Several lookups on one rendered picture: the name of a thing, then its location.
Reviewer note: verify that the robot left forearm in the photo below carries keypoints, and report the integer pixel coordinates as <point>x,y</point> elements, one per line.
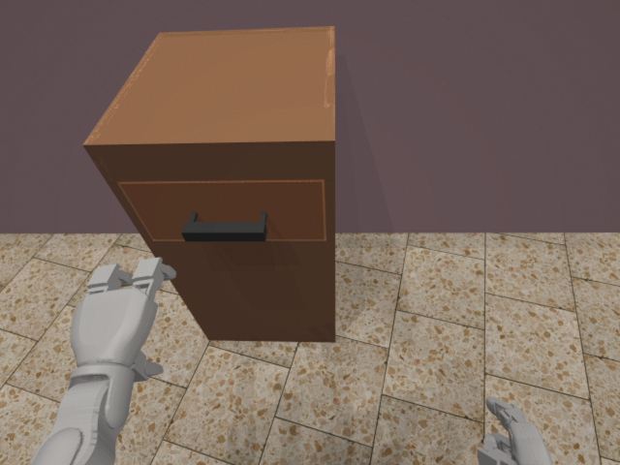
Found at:
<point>90,417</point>

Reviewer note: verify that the left robot hand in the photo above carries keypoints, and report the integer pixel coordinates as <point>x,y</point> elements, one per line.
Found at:
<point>111,325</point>

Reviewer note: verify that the right robot hand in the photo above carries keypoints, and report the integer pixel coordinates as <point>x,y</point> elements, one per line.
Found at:
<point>525,445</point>

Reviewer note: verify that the drawer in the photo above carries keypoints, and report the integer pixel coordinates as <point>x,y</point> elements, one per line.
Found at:
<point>295,208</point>

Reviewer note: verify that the cabinet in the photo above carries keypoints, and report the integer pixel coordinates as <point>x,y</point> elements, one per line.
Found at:
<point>250,104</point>

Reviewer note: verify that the handle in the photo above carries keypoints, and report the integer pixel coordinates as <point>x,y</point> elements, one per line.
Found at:
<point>224,231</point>

